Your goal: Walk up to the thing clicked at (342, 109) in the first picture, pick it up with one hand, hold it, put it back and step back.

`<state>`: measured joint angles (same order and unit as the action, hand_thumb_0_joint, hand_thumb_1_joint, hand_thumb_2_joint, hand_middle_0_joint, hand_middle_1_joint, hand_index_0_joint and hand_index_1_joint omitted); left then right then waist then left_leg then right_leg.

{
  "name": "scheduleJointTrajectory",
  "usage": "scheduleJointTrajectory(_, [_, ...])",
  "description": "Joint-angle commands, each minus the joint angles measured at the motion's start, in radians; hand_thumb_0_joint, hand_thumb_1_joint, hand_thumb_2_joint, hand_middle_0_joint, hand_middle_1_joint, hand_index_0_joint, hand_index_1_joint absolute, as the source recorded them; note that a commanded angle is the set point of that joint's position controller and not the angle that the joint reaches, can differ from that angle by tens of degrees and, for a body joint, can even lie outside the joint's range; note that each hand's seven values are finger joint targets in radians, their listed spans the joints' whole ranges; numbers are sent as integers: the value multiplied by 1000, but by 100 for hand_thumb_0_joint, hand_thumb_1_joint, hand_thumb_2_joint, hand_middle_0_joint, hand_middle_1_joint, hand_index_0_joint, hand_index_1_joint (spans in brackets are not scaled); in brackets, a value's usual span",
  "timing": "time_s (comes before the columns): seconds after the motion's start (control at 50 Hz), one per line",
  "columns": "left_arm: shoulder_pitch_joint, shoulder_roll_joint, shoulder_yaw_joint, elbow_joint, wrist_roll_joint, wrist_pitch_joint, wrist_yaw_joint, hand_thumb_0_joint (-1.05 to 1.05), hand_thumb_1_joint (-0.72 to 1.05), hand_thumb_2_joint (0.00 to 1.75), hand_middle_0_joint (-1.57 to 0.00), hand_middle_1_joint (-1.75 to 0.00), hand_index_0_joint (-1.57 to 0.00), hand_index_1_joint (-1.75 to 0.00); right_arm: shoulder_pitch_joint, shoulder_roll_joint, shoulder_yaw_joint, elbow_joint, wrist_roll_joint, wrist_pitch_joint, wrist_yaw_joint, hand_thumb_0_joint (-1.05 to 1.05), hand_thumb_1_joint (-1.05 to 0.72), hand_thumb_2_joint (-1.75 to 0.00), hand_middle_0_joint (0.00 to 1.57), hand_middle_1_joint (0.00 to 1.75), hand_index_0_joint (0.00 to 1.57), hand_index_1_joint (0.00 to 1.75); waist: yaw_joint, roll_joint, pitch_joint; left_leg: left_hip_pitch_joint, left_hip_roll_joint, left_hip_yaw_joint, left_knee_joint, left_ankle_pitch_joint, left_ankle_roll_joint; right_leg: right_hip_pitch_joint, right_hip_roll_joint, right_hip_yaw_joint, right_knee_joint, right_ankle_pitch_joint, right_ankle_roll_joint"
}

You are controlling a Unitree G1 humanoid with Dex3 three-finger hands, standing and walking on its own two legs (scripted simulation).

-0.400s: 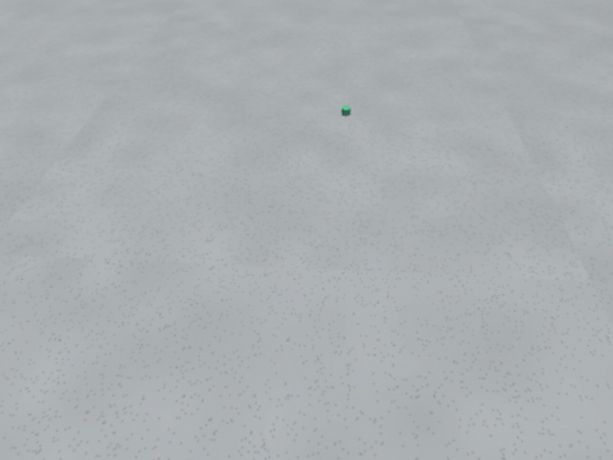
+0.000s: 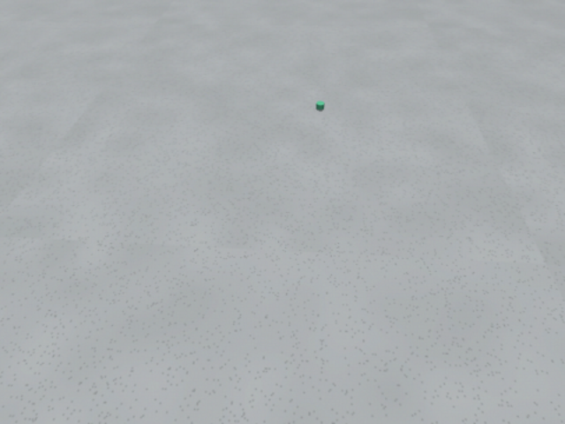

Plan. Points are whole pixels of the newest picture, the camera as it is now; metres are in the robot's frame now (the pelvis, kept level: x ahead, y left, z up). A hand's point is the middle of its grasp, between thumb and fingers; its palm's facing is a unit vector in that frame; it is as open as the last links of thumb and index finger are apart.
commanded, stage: stand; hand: left
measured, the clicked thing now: (320, 105) +2.10 -0.12 -0.77
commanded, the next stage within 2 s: walk up in 0.72 s
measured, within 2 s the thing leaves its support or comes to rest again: neither
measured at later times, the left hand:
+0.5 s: hand out of the picture +0.07 +0.25 -0.16, palm faces -0.02 -0.94 -0.34, open 7.4 cm
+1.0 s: hand (127, 406) +0.18 +0.27 -0.12, palm faces -0.25 -0.86 -0.45, open 7.4 cm
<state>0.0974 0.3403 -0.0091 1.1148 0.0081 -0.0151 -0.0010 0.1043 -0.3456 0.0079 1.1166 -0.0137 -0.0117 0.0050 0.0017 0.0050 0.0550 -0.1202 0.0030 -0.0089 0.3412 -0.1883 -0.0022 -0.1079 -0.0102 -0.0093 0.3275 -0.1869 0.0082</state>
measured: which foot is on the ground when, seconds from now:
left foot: down 0.00-1.00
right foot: down 0.00-0.80, up 0.82-1.00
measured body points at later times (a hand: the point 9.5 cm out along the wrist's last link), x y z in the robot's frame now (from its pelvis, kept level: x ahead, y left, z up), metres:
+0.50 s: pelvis +0.00 +0.00 +0.00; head +0.01 +0.00 +0.45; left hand +0.07 +0.30 -0.13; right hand +0.08 -0.29 -0.13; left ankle +0.00 +0.12 -0.75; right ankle +0.00 -0.12 -0.75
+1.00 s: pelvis +0.05 -0.01 -0.01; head +0.04 -0.05 +0.43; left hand +0.20 +0.32 -0.09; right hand +0.08 -0.36 -0.13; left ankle +0.00 +0.12 -0.75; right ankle +0.06 -0.16 -0.72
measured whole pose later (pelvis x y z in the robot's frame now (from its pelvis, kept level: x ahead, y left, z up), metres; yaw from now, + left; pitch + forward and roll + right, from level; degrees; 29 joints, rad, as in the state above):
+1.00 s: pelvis +0.05 -0.01 -0.01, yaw -15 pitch +0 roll +1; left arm 0.24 0.45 0.05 1.03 0.00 -0.01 -0.09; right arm 0.14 -0.48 -0.10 0.93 -0.05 -0.03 0.12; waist -0.01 0.08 -0.02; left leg -0.05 0.06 0.24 0.44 -0.38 0.01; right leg -0.45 -0.16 -0.10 0.81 -0.34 -0.01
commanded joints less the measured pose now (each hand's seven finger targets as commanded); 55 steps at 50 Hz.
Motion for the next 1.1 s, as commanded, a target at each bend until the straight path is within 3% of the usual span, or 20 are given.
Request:
scheduleJointTrajectory(0.0, [-40,218,45,-55,1,-19,11,0,90,90,-20,-30,-20,-30,-25,-209,-44,-59,5,-24,-15,0,-90,-90,20,30,20,30,-3,-11,-87,14,123,-93,-56,164,27,18,-119,86,-42,144,-35])
scheduleJointTrajectory(0.5, [-23,215,44,-52,2,-21,12,0,90,90,-20,-30,-20,-30,-23,-215,-46,-54,7,-21,-14,0,-90,-90,20,30,20,30,-2,-15,-84,23,121,-97,-56,162,31,22,-125,84,-56,144,-30])
scheduleJointTrajectory(0.62, [-20,216,46,-49,1,-18,11,0,90,90,-20,-30,-20,-30,-23,-212,-43,-54,6,-20,-13,0,-90,-90,20,30,20,30,0,-4,-62,-7,116,-104,-74,105,28,21,-119,80,-61,82,-30])
scheduleJointTrajectory(0.68, [-23,223,49,-51,4,-19,12,0,90,90,-20,-30,-20,-30,-19,-213,-44,-57,5,-20,-13,0,-90,-90,20,30,20,30,-3,-10,-83,12,122,-104,-62,145,32,27,-126,82,-52,113,-33])
scheduleJointTrajectory(0.7, [104,381,114,-132,8,-22,-28,0,90,90,-20,-30,-20,-30,-88,-385,-147,-209,-28,-47,39,0,-90,-90,20,30,20,30,-1,95,-120,77,112,-20,147,-440,71,-211,-156,287,-5,-377,-107])
scheduleJointTrajectory(0.72, [58,369,107,-140,6,-25,-41,0,90,90,-20,-30,-20,-30,-97,-355,-142,-207,-35,-45,59,0,-90,-90,20,30,20,30,-31,52,-42,55,92,-43,182,-553,89,-384,-164,343,-38,-531,-105])
scheduleJointTrajectory(0.74, [-49,341,117,-178,9,-31,-46,0,90,90,-20,-30,-20,-30,-35,-319,-141,-217,-30,-45,73,0,-90,-90,20,30,20,30,-86,15,-28,54,108,-88,161,-522,104,-448,-166,350,2,-496,-102])
scheduleJointTrajectory(0.76, [-125,314,115,-222,7,-34,-48,0,90,90,-20,-30,-20,-30,41,-316,-148,-212,-27,-44,78,0,-90,-90,20,30,20,30,-135,7,-30,200,158,-135,56,-511,131,-611,-118,252,77,-400,-61])
scheduleJointTrajectory(0.78, [-192,269,106,-249,4,-35,-47,0,90,90,-20,-30,-20,-30,103,-356,-170,-193,-28,-44,75,0,-90,-90,20,30,20,30,-182,161,-45,389,296,-249,-139,-543,178,-799,-2,28,300,-270,1])
scheduleJointTrajectory(0.8, [-160,269,103,-257,8,-38,-42,0,90,90,-20,-30,-20,-30,65,-379,-185,-224,-24,-48,71,0,-90,-90,20,30,20,30,-158,240,-103,367,454,-351,-196,-482,233,-791,-53,-23,535,-288,-31])
scheduleJointTrajectory(0.82, [-143,299,100,-255,13,-41,-44,0,90,90,-20,-30,-20,-30,24,-367,-177,-258,-20,-50,71,0,-90,-90,20,30,20,30,-130,124,-91,250,483,-342,-227,-487,237,-722,-126,2,594,-292,-31])
scheduleJointTrajectory(0.84, [-82,314,101,-224,4,-37,-55,0,90,90,-20,-30,-20,-30,-31,-347,-172,-277,-16,-57,74,0,-90,-90,20,30,20,30,-77,84,-106,166,450,-270,-240,-500,225,-623,-155,20,612,-253,-28])
scheduleJointTrajectory(0.88, [39,332,112,-188,-16,-25,-77,0,90,90,-20,-30,-20,-30,-148,-374,-175,-312,-22,-66,88,0,-90,-90,20,30,20,30,11,166,-93,74,397,-130,-218,-527,195,-480,-194,-3,554,-228,-27])
scheduleJointTrajectory(0.92, [81,343,121,-161,-13,-27,-87,0,90,90,-20,-30,-20,-30,-178,-370,-173,-328,-31,-64,103,0,-90,-90,20,30,20,30,27,130,-53,-28,309,31,-167,-481,160,-339,-176,-88,498,-146,-13])
scheduleJointTrajectory(0.98, [136,324,118,-163,-17,-33,-85,0,90,90,-20,-30,-20,-30,-185,-374,-171,-341,-45,-52,116,0,-90,-90,20,30,20,30,43,84,-4,-120,260,133,-66,-491,146,-228,-144,-191,439,-105,-14])
scheduleJointTrajectory(1.0, [182,321,119,-152,-15,-35,-78,0,90,90,-20,-30,-20,-30,-197,-373,-170,-348,-47,-46,117,0,-90,-90,20,30,20,30,71,29,-6,-174,230,180,25,-492,137,-139,-126,-224,390,-87,-20])
scheduleJointTrajectory(1.02, [316,345,133,-116,-12,-42,-62,0,90,90,-20,-30,-20,-30,-222,-356,-163,-363,-48,-39,116,0,-90,-90,20,30,20,30,140,-87,-28,-296,179,234,241,-471,112,40,-112,-209,311,-105,-40])
scheduleJointTrajectory(1.04, [494,414,159,-69,-5,-58,-37,0,90,90,-20,-30,-20,-30,-211,-302,-140,-383,-49,-35,122,0,-90,-90,20,30,20,30,211,-282,-77,-490,82,252,651,-372,73,251,-92,-62,215,-298,-96])
scheduleJointTrajectory(1.06, [571,479,177,-89,6,-61,-8,0,90,90,-20,-30,-20,-30,-233,-240,-106,-426,-37,-39,135,0,-90,-90,20,30,20,30,246,-415,-22,-786,6,160,911,-488,18,307,-252,312,66,-565,-157])
scheduleJointTrajectory(1.08, [493,507,166,-132,-5,-64,7,0,90,90,-20,-30,-20,-30,-303,-281,-111,-482,-25,-51,143,0,-90,-90,20,30,20,30,198,-352,-49,-872,-8,-64,935,-459,-5,272,-443,874,-246,-731,-282])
